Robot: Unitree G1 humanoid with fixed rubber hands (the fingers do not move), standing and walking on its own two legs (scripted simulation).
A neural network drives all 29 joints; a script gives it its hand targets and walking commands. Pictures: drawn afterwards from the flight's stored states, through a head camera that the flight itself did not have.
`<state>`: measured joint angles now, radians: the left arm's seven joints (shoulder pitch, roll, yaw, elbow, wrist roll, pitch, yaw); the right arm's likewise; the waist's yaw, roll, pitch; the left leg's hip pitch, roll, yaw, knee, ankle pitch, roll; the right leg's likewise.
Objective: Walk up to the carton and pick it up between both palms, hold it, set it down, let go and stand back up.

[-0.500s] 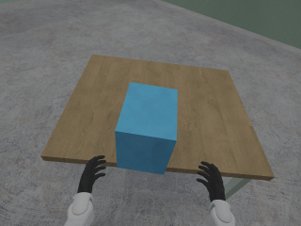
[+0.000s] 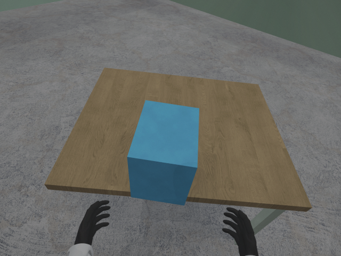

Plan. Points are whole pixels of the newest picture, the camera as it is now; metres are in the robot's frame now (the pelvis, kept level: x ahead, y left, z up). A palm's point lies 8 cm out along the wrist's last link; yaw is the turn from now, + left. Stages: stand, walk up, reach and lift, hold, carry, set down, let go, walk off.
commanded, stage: set down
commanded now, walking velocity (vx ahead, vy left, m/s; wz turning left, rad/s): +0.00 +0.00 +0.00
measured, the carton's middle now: (164, 152) +0.44 +0.01 -0.06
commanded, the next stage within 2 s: let go in 0.78 s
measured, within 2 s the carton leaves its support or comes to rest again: neither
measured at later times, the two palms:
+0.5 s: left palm (84, 243) +0.17 +0.20 -0.07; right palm (243, 250) +0.16 -0.18 -0.06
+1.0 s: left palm (85, 248) +0.16 +0.19 -0.08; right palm (246, 253) +0.16 -0.19 -0.07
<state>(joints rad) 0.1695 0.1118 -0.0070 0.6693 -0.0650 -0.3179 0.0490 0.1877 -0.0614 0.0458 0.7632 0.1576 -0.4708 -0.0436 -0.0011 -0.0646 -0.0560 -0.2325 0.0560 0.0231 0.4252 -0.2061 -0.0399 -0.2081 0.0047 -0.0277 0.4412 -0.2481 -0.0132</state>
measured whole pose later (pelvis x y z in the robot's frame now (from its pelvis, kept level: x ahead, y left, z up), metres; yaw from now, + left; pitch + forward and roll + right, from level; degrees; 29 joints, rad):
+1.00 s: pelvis +0.01 +0.00 +0.01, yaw +0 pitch +0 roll +0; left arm 0.24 0.11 -0.01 0.57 -0.06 -0.04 0.03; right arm 0.20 -0.09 0.03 0.75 0.06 -0.31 -0.01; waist 0.00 -0.04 -0.02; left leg -0.16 0.05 0.03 0.34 -0.18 -0.04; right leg -0.14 0.01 -0.03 0.36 -0.22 -0.01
